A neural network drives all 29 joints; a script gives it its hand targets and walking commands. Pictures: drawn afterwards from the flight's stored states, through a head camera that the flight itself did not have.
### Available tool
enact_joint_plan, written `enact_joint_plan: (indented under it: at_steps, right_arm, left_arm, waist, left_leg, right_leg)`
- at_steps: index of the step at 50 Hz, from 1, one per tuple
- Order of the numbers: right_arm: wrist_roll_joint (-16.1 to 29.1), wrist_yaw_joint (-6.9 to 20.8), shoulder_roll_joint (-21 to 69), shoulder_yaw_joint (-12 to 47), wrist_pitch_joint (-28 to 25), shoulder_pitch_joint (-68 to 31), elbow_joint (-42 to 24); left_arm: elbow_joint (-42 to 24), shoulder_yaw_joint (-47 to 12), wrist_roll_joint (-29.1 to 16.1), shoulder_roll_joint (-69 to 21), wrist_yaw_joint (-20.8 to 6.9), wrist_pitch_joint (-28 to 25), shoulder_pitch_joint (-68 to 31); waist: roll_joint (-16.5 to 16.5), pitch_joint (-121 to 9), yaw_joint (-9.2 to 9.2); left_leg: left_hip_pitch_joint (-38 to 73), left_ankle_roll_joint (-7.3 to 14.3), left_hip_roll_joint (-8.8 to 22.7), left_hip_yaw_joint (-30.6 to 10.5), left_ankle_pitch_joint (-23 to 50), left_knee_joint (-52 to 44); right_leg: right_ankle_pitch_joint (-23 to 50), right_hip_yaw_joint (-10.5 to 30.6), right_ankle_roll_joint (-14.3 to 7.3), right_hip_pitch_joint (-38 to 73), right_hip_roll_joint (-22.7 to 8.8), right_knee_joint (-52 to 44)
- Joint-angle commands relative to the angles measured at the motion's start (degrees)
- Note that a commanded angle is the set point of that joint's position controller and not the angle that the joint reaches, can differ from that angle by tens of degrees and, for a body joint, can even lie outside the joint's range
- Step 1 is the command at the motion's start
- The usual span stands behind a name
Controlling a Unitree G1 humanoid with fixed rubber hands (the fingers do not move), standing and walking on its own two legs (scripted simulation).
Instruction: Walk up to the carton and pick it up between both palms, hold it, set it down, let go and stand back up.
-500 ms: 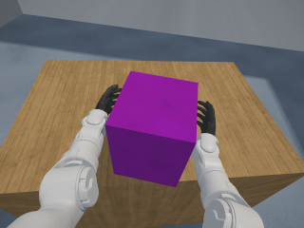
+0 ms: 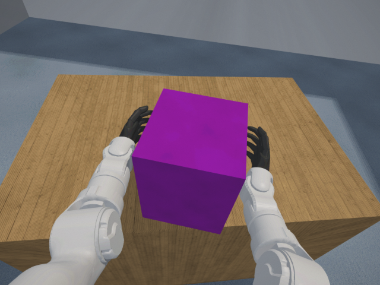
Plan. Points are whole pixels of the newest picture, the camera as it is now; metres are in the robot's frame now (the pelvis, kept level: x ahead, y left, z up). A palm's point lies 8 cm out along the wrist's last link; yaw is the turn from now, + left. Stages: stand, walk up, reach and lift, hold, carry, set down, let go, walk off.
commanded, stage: reach and lift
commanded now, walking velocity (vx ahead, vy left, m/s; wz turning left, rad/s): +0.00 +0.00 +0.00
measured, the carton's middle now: (192, 163) +0.40 -0.01 +0.02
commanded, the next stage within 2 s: none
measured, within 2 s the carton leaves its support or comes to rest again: leaves its support in 0.56 s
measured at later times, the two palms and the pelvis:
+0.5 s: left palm (133, 140) +0.42 +0.12 +0.09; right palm (264, 166) +0.35 -0.16 +0.08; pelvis -0.01 +0.00 +0.00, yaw +0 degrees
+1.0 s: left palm (132, 136) +0.40 +0.12 +0.12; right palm (272, 155) +0.35 -0.17 +0.11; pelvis -0.02 +0.00 +0.00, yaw +0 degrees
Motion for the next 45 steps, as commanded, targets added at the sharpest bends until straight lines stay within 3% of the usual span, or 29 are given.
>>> enact_joint_plan:
  at_steps: [1,2,6,7,9,10,11,14,15,16,18,19,20,21,22,24,25,27,28,29,30,31,32,36,38,41,42,43,45]
  right_arm:
    - [-2.9,9.6,24.5,20.7,-3.2,-27.0,-3.2]
    - [-2.6,9.7,24.4,20.7,-3.4,-24.8,-1.1]
    - [-2.5,9.0,24.7,22.0,-4.6,-25.9,-1.2]
    - [-2.6,9.0,25.1,22.3,-5.2,-26.8,-2.4]
    - [-1.4,9.1,24.3,23.4,-5.5,-26.0,-0.5]
    - [-1.7,9.2,24.6,22.5,-5.4,-28.9,-1.1]
    - [-2.1,8.9,24.9,23.3,-6.7,-27.4,-0.8]
    - [-1.3,8.9,24.2,24.7,-7.4,-29.7,-0.9]
    - [0.1,9.0,25.5,27.1,-8.3,-31.0,-3.7]
    - [-0.1,9.0,25.3,26.7,-7.9,-30.0,-2.4]
    - [-0.5,8.7,25.7,28.1,-10.2,-31.5,-3.1]
    - [-0.3,8.7,26.1,28.9,-9.8,-30.5,-2.1]
    - [-0.2,8.8,25.3,27.2,-9.6,-30.7,-1.0]
    - [1.5,8.9,24.9,29.0,-8.6,-30.7,-2.4]
    - [1.1,8.8,25.1,29.7,-9.1,-31.0,-2.6]
    - [1.5,9.0,25.1,28.3,-8.9,-32.1,-0.7]
    - [2.6,9.0,25.0,30.9,-9.3,-34.1,-4.1]
    - [2.9,9.0,25.5,29.9,-8.4,-35.1,-4.9]
    - [4.0,9.2,26.8,31.3,-8.0,-36.2,-6.7]
    - [2.6,9.0,25.8,30.5,-7.5,-35.3,-3.7]
    - [3.3,9.3,25.9,31.4,-7.1,-35.6,-3.6]
    - [4.9,9.6,26.0,32.3,-6.0,-35.2,-4.6]
    - [5.4,9.8,26.1,32.8,-5.7,-38.3,-7.8]
    - [5.7,10.1,27.3,32.6,-2.9,-43.1,-9.7]
    - [7.9,11.0,27.2,35.2,-0.6,-42.8,-9.5]
    - [10.7,11.4,27.1,37.5,1.6,-45.9,-12.8]
    - [11.8,11.4,26.1,36.4,3.0,-44.5,-10.4]
    - [12.3,11.4,26.3,37.9,3.4,-46.6,-13.6]
    - [14.5,11.5,26.9,40.6,4.8,-47.9,-16.1]
  left_arm:
    - [-3.8,-5.7,4.8,-36.0,-6.2,-1.9,-22.3]
    - [-5.0,-6.8,4.7,-36.5,-5.9,-2.3,-22.5]
    - [-5.0,-7.4,4.6,-36.3,-5.7,-3.0,-22.5]
    - [-5.4,-9.2,3.3,-37.4,-5.6,-3.2,-23.2]
    - [-7.3,-9.5,3.8,-38.0,-5.1,-3.7,-24.4]
    - [-7.2,-10.4,3.6,-38.4,-5.1,-3.7,-25.9]
    - [-8.8,-11.0,3.0,-39.4,-4.7,-4.2,-25.7]
    - [-6.6,-10.4,3.5,-38.1,-4.7,-4.6,-25.2]
    - [-10.3,-13.1,2.2,-40.4,-3.9,-5.2,-26.4]
    - [-7.8,-11.6,2.8,-39.8,-3.8,-5.0,-24.8]
    - [-10.3,-15.3,2.0,-41.5,-3.3,-6.8,-27.3]
    - [-9.4,-14.0,2.6,-40.7,-3.1,-6.8,-25.4]
    - [-8.9,-13.9,2.7,-41.1,-3.1,-6.5,-26.1]
    - [-9.4,-14.3,2.7,-41.5,-2.9,-5.5,-23.8]
    - [-11.7,-16.1,1.7,-42.4,-2.6,-6.2,-25.6]
    - [-11.9,-15.5,2.4,-40.5,-2.2,-6.3,-27.7]
    - [-11.6,-16.0,1.8,-41.2,-1.8,-6.1,-27.0]
    - [-12.0,-15.8,2.0,-41.7,-1.5,-5.7,-26.5]
    - [-14.0,-18.2,0.0,-43.4,-0.9,-5.9,-28.5]
    - [-13.0,-16.8,0.8,-40.6,-1.3,-6.3,-30.9]
    - [-15.3,-18.4,0.4,-41.5,-1.1,-6.4,-32.4]
    - [-15.6,-18.8,0.3,-43.3,-0.4,-5.4,-29.6]
    - [-15.0,-18.7,-0.4,-42.2,-0.3,-5.2,-30.5]
    - [-15.2,-18.4,-1.6,-42.3,0.1,-3.9,-35.7]
    - [-16.8,-19.8,-2.1,-42.8,0.8,-2.7,-36.3]
    - [-20.2,-21.2,-3.8,-45.3,1.5,0.3,-36.4]
    - [-20.3,-20.6,-3.8,-43.2,1.4,1.4,-36.3]
    - [-21.0,-20.5,-4.3,-44.0,1.4,1.8,-37.0]
    - [-25.9,-21.7,-5.2,-44.0,1.7,3.1,-37.9]
  waist:
    - [7.5,-22.2,1.75]
    - [8.9,-22.3,1.03]
    - [7.5,-23.6,1.64]
    - [7.7,-25.5,0.84]
    - [9.3,-23.9,1.17]
    - [9.1,-25.1,1.48]
    - [9.3,-26.4,0.64]
    - [7.9,-26.1,1.99]
    - [9.1,-30.5,2.5]
    - [7.6,-28.1,2.1]
    - [9.5,-33.4,1.69]
    - [7.8,-31.3,2.71]
    - [8.2,-30.9,2.13]
    - [8.0,-30.0,2.82]
    - [8.0,-31.5,1.9]
    - [7.6,-30.4,2.68]
    - [7.0,-31.6,3.07]
    - [6.6,-32.4,3.3]
    - [6.6,-34.7,2.91]
    - [5.3,-31.7,2.39]
    - [6.8,-32.6,2.77]
    - [7.3,-33.4,2.55]
    - [6.0,-33.9,3.25]
    - [4.1,-32.6,3.63]
    - [3.8,-32.2,4.13]
    - [5.0,-32.8,5.01]
    - [5.5,-30.4,4.59]
    - [3.4,-30.9,4.48]
    - [3.6,-33.1,6.25]
  left_leg:
    - [15.6,-4.8,-0.2,3.4,25.9,-3.2]
    - [17.7,-5.3,0.0,2.9,28.3,-2.7]
    - [17.5,-5.1,-0.2,3.8,27.6,-2.3]
    - [17.8,-5.4,-0.1,3.9,29.1,-2.0]
    - [19.4,-5.8,0.0,3.0,32.8,-1.1]
    - [19.3,-5.7,0.1,2.8,30.6,-1.3]
    - [20.5,-6.1,0.3,2.9,32.4,-1.4]
    - [18.8,-5.3,-0.1,3.2,31.2,-1.4]
    - [20.6,-5.7,0.1,2.7,35.8,-0.5]
    - [20.0,-5.3,0.1,2.4,35.0,-0.9]
    - [21.8,-6.3,0.6,1.9,39.0,0.1]
    - [21.2,-5.7,0.1,2.3,37.6,-0.1]
    - [20.4,-5.8,0.1,2.3,35.8,-0.7]
    - [20.3,-5.8,-0.2,2.4,35.8,-1.1]
    - [21.6,-5.7,0.0,2.2,35.8,-1.3]
    - [21.0,-5.4,0.3,2.7,33.5,-1.5]
    - [20.6,-5.3,0.2,2.2,33.4,-1.6]
    - [20.5,-5.1,0.0,2.3,31.7,-2.3]
    - [21.0,-5.1,0.0,2.1,32.1,-2.1]
    - [18.6,-4.4,-0.2,2.5,26.4,-3.4]
    - [17.9,-4.6,-0.4,2.8,25.8,-3.4]
    - [19.6,-4.7,-0.4,2.4,27.6,-3.4]
    - [18.5,-4.3,-0.6,2.3,25.0,-3.8]
    - [13.6,-3.0,-1.0,2.9,12.7,-6.6]
    - [14.8,-2.7,-1.0,2.7,10.9,-7.9]
    - [16.8,-3.2,-0.9,2.2,14.0,-7.0]
    - [16.6,-3.2,-1.4,2.7,13.0,-7.0]
    - [16.3,-2.6,-1.4,1.8,12.9,-6.8]
    - [17.3,-2.5,-1.5,2.3,15.5,-6.4]
  right_leg:
    - [9.5,-8.0,-1.6,8.4,2.7,-1.2]
    - [10.4,-8.2,-1.8,7.7,2.6,-1.4]
    - [12.3,-7.5,-1.8,9.0,2.8,-1.4]
    - [14.5,-7.6,-1.6,9.0,2.9,-1.1]
    - [13.4,-7.8,-2.1,8.0,3.1,-1.5]
    - [11.7,-7.9,-2.4,6.9,3.3,-1.4]
    - [12.7,-8.4,-2.2,7.2,3.3,-2.1]
    - [12.4,-7.6,-2.2,7.6,3.2,-2.2]
    - [15.2,-8.3,-2.1,7.7,3.3,-1.4]
    - [14.8,-7.7,-2.1,6.9,3.4,-2.0]
    - [16.3,-8.2,-2.2,6.6,3.8,-1.8]
    - [17.1,-7.8,-2.0,7.5,3.7,-1.9]
    - [15.7,-7.7,-2.4,6.3,3.6,-2.7]
    - [15.3,-7.5,-2.3,6.6,3.6,-2.5]
    - [15.6,-8.0,-2.1,6.4,3.7,-3.0]
    - [14.6,-7.0,-2.3,5.9,3.4,-2.8]
    - [14.4,-7.1,-2.2,6.5,3.5,-2.9]
    - [13.3,-7.1,-2.2,6.3,3.8,-3.6]
    - [14.6,-7.0,-2.2,6.1,3.9,-2.7]
    - [11.3,-6.7,-2.3,6.0,3.4,-3.6]
    - [11.5,-6.7,-2.1,6.4,3.2,-3.1]
    - [12.2,-6.6,-2.3,6.1,3.4,-3.6]
    - [11.3,-6.2,-2.2,6.4,3.4,-3.4]
    - [5.1,-5.8,-1.7,6.5,2.7,-3.2]
    - [3.4,-5.7,-1.2,6.0,2.5,-3.1]
    - [4.4,-5.5,-1.8,7.0,2.6,-3.0]
    - [3.7,-5.6,-1.6,7.2,2.7,-3.1]
    - [3.2,-5.6,-1.3,7.1,2.8,-3.0]
    - [4.6,-5.2,-1.2,8.4,3.0,-2.5]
